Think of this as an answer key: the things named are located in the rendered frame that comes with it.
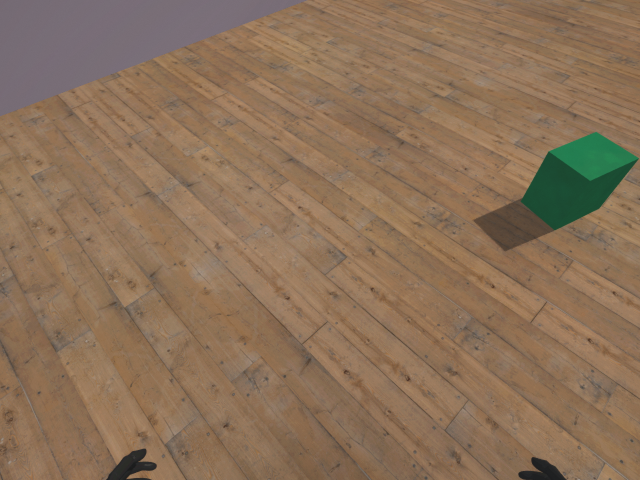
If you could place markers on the right robot hand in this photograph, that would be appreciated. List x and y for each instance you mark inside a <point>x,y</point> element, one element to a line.
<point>550,472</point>

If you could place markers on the carton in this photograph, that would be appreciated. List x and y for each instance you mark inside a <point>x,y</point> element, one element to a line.
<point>576,179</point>

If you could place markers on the left robot hand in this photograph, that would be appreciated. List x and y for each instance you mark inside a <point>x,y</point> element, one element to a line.
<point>130,464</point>

